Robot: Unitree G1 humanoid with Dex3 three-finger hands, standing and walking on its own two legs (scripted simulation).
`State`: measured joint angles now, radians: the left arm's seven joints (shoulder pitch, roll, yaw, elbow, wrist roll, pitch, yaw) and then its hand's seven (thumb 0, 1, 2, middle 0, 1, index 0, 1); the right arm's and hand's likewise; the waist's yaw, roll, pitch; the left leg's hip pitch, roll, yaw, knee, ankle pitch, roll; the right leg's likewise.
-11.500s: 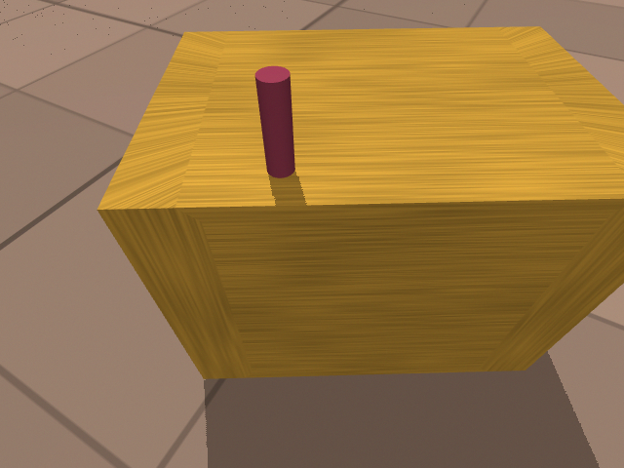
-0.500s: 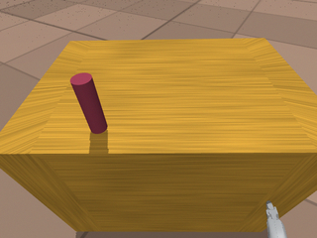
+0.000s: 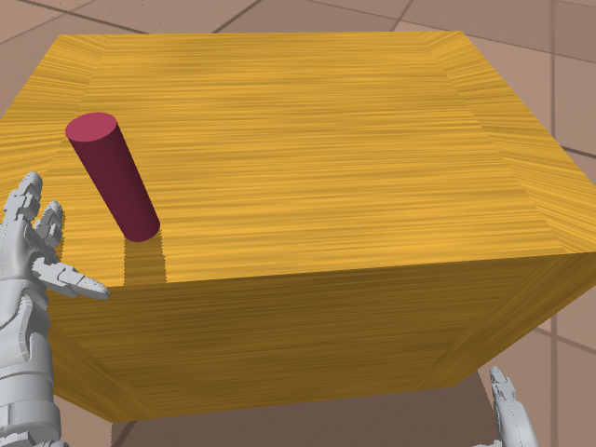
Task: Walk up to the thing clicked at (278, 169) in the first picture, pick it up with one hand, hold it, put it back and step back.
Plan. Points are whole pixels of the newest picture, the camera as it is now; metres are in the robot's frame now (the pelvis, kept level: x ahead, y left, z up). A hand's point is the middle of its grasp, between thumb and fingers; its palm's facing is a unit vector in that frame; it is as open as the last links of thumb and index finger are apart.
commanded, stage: close in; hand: left
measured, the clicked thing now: (120, 184) +0.42 +0.23 +0.13
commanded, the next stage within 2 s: rest palm in 0.38 s
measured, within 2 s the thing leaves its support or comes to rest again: neither
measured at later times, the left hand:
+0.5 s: hand (113, 228) +0.36 +0.23 +0.11, palm faces +0.27 -0.96 +0.02, open 17.7 cm
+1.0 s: hand (123, 207) +0.40 +0.23 +0.11, palm faces +0.28 -0.96 -0.01, open 16.9 cm
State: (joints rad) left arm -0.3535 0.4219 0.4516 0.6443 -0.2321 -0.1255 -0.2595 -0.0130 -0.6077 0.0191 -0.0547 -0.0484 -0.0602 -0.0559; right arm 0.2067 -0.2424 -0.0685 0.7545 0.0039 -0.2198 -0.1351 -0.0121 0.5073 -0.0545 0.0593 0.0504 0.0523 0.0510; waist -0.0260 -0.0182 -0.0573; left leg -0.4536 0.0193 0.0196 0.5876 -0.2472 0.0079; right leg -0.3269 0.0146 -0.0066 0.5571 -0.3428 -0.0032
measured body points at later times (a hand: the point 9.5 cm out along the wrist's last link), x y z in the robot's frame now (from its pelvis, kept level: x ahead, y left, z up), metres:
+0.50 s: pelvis +0.00 +0.00 +0.00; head +0.02 -0.01 +0.45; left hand +0.34 +0.28 +0.11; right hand +0.15 -0.26 -0.09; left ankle +0.03 +0.11 -0.73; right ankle -0.04 -0.12 -0.73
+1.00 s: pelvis -0.01 -0.01 -0.01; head +0.02 -0.01 +0.44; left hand +0.38 +0.28 +0.11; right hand +0.15 -0.27 -0.08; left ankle +0.03 +0.11 -0.73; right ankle -0.04 -0.12 -0.73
